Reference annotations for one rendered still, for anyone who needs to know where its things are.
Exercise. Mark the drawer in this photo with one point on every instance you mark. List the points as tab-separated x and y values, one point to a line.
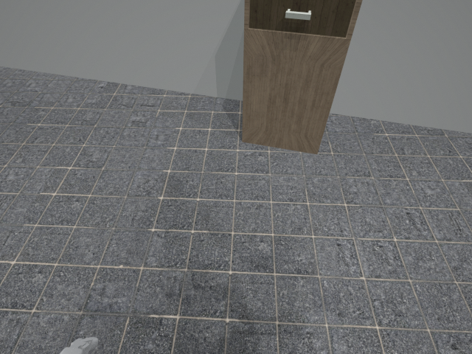
328	17

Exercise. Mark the robot left hand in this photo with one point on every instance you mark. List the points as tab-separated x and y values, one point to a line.
81	346

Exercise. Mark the cabinet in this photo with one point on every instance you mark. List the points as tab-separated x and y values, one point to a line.
289	83

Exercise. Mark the handle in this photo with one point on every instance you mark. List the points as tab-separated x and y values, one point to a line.
298	15

